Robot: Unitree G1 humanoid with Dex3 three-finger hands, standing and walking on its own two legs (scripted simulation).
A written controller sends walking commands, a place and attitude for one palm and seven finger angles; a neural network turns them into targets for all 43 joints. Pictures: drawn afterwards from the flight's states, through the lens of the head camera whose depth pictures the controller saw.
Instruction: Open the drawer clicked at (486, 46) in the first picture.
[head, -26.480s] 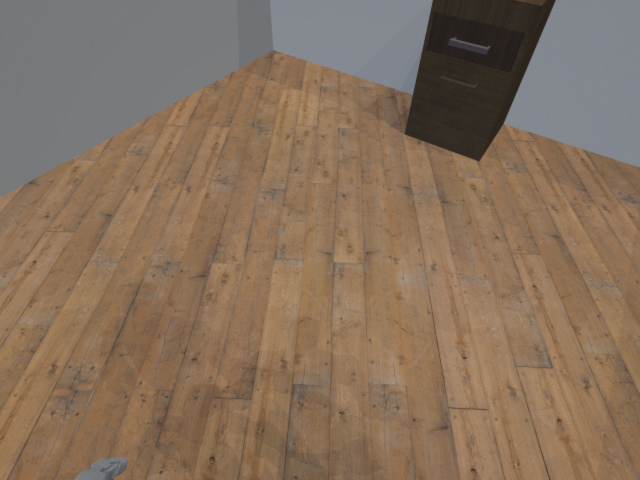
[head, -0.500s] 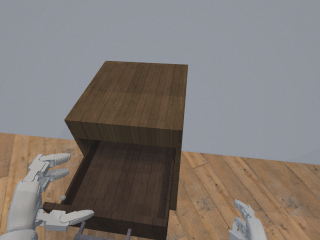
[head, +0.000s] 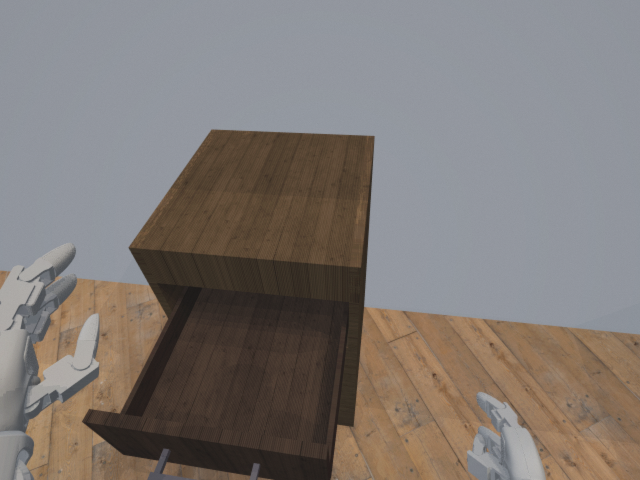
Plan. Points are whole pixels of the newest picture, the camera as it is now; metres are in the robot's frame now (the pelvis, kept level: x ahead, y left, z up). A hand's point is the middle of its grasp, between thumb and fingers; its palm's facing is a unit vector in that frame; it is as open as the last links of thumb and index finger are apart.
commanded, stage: draw the hand back to the body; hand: left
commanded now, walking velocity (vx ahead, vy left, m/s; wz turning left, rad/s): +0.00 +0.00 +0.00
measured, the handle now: (205, 476) +0.18 +0.22 -0.22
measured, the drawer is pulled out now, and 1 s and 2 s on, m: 0.28 0.28 0.28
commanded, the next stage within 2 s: step back with the hand held close in 0.16 s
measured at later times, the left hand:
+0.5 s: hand (101, 362) +0.18 +0.23 +0.14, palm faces +0.30 -0.83 -0.48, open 7.4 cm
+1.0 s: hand (55, 436) +0.12 +0.23 +0.15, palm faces +0.35 -0.81 -0.46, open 7.4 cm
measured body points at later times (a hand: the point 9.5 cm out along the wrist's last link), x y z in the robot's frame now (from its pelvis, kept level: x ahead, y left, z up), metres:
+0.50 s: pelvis -0.01 +0.00 +0.00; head +0.01 -0.02 +0.45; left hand +0.16 +0.27 +0.17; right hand +0.17 -0.25 -0.09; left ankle -0.01 +0.09 -0.74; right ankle -0.05 -0.09 -0.74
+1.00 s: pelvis -0.08 +0.00 -0.02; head -0.05 +0.00 +0.43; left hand +0.09 +0.27 +0.18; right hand +0.10 -0.22 -0.11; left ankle -0.01 +0.09 -0.74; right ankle -0.05 -0.09 -0.74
